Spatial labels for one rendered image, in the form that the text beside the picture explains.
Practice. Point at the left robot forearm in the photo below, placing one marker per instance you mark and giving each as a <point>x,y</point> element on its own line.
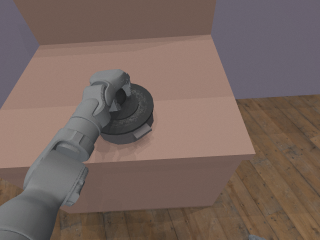
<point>79,135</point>

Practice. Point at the pot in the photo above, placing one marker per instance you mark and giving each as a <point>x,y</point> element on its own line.
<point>132,136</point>

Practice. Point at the knob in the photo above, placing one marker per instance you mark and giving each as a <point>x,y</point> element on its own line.
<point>120,96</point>

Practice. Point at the lid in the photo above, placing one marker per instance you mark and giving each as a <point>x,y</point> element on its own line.
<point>134,113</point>

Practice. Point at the left robot hand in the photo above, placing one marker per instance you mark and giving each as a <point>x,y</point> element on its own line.
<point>119,79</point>

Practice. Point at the robot left upper arm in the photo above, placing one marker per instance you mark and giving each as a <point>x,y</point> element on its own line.
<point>31,215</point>

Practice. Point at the table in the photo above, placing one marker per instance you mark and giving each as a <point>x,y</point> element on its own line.
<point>198,136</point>

